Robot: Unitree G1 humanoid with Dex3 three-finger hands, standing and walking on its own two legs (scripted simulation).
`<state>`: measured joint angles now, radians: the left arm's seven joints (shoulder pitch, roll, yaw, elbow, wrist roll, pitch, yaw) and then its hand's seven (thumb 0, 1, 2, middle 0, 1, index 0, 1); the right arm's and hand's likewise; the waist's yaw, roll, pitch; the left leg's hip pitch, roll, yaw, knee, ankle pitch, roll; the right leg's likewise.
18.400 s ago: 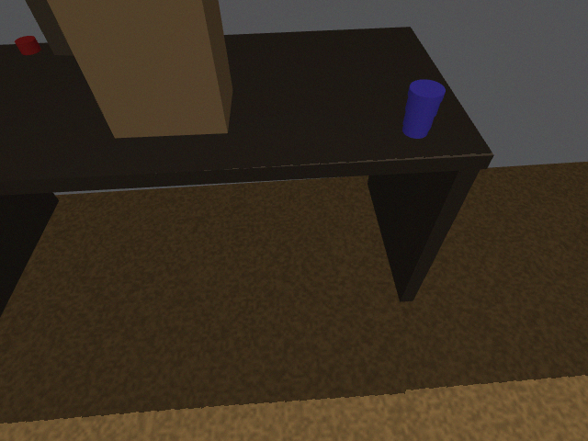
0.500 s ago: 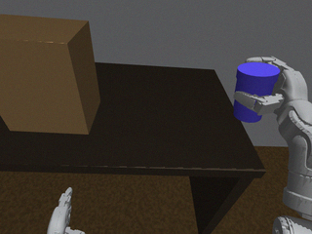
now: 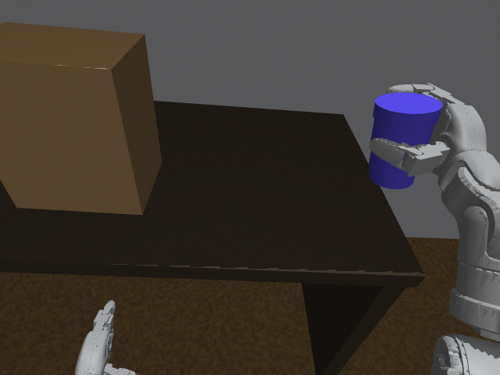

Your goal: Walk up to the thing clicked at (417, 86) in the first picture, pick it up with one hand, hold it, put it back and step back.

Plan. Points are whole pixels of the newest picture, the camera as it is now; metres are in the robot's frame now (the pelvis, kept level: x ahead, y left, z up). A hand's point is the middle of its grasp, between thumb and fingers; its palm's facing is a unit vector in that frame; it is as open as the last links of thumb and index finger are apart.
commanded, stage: hold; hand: right
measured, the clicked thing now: (398, 142) +0.34 -0.16 +0.27
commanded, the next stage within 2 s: crouch in 0.34 s
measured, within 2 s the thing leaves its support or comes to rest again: neither
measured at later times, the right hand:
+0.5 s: hand (401, 137) +0.34 -0.16 +0.28, palm faces +0.09 +1.00 -0.02, open 10.8 cm
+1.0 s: hand (380, 169) +0.38 -0.18 +0.19, palm faces +0.18 +0.98 +0.00, open 10.8 cm
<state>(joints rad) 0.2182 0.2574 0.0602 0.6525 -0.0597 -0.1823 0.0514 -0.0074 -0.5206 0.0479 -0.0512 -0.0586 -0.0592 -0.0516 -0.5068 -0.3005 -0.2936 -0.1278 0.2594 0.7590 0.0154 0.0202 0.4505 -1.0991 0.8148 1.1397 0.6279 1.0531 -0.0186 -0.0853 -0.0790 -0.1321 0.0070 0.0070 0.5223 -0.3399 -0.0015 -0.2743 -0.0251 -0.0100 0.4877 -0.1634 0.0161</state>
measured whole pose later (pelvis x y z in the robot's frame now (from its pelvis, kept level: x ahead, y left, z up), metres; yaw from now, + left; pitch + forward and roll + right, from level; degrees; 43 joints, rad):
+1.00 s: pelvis +0.00 +0.00 +0.00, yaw +1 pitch -1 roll +0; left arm 0.22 0.22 0.05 0.66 -0.03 -0.22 0.09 -0.01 -0.52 0.06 -0.05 -0.05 -0.05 -0.05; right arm -0.46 -0.28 -0.29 0.17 0.20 0.46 -0.02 0.02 0.47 -1.13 0.82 1.14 0.63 1.06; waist 0.01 -0.05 -0.03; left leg -0.19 -0.01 0.00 0.54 -0.34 0.00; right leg -0.32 -0.04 -0.02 0.50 -0.16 0.02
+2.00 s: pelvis +0.00 +0.00 +0.00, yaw +2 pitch +5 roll +1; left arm 0.22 0.22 0.05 0.59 -0.02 -0.14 0.07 -0.01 -0.53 0.07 -0.05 -0.05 -0.05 -0.05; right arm -0.54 -0.33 -0.31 0.75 0.17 -0.14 0.06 0.03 0.48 -1.14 0.82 1.14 0.63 1.06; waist 0.06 0.01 -0.03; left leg -0.32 -0.02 -0.03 0.56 -0.33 0.00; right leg -0.45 -0.06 -0.04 0.55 -0.18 0.01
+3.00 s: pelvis +0.00 -0.02 -0.03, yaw +3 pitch +10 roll +2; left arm 0.28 0.21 0.05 0.40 0.01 -0.08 0.03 -0.01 -0.53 0.07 -0.06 -0.05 -0.05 -0.05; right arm -0.52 -0.33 -0.34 0.88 0.13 -0.38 0.06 0.02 0.48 -1.13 0.83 1.13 0.64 1.05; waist 0.09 0.01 -0.08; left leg -0.52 -0.03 -0.02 0.75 -0.41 -0.02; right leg -0.68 -0.06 -0.03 0.77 -0.27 0.00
